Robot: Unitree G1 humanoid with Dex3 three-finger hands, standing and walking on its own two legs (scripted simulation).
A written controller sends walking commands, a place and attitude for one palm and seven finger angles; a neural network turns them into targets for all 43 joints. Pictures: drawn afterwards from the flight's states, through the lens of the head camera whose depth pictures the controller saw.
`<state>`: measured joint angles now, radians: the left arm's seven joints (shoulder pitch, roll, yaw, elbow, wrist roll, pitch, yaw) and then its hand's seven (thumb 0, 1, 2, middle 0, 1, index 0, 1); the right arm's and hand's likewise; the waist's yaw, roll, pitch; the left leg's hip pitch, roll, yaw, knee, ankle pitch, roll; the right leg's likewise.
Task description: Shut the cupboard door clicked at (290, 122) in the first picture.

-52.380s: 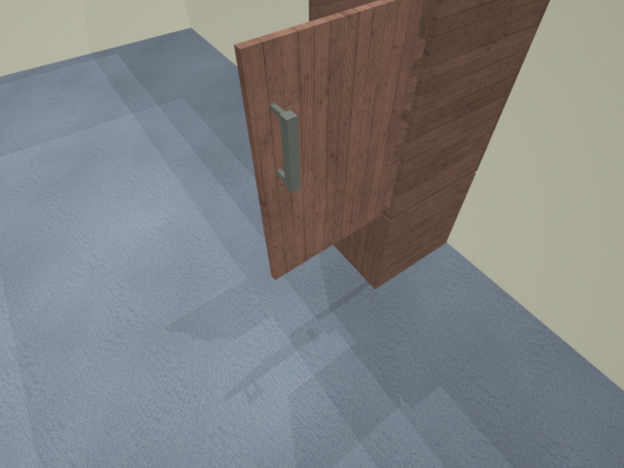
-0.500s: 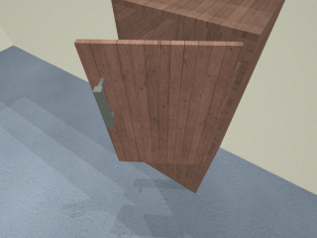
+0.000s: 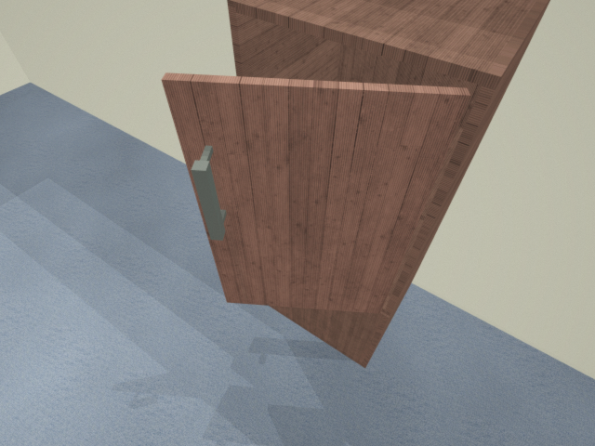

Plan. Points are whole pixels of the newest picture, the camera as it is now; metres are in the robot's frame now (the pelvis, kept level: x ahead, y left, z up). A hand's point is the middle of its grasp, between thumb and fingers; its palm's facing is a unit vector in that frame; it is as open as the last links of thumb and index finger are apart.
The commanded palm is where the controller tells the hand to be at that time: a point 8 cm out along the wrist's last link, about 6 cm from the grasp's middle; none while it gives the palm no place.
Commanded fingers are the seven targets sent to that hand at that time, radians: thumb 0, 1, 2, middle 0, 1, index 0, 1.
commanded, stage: look again from close up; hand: left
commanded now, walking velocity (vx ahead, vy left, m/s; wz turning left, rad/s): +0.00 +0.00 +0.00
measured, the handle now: (213, 195) +0.46 +0.17 +0.07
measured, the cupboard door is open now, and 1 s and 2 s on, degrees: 30 30 30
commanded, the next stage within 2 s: raise the hand and make a fist in 0.16 s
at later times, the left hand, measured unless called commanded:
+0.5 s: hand (153, 398) +0.17 +0.19 +0.00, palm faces +0.16 -0.99 -0.01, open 7.0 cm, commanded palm +0.09 +0.24 -0.05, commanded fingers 0.00 0.90 0.90 -0.42 -0.54 -0.42 -0.54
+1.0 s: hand (135, 429) +0.14 +0.21 -0.01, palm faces -0.03 -1.00 -0.04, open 4.6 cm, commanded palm +0.11 +0.26 +0.00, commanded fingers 0.00 0.90 0.90 -0.88 -1.04 -0.88 -1.04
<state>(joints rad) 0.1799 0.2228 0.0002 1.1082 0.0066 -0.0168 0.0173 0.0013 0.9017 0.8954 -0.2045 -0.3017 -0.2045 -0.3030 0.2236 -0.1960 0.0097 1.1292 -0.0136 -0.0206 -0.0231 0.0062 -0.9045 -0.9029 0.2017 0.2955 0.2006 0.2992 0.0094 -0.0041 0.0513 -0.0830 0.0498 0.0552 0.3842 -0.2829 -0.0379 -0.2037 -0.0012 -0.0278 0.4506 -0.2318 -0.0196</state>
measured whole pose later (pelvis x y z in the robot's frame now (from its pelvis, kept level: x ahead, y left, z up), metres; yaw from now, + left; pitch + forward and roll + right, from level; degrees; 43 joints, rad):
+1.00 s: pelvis -0.06 +0.02 -0.08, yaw +4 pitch +10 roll -2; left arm 0.39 0.26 0.12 -0.14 -0.27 -0.24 -0.29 0.01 0.89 0.90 -0.71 -0.85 -0.71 -0.85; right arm 0.28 -0.19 0.07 0.50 0.03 -0.22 -0.07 0.02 -0.90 -0.90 0.21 0.30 0.21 0.30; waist 0.01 0.03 -0.08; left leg -0.76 0.02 -0.03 1.11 -0.52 0.00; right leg -0.80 -0.04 -0.07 1.04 -0.41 0.01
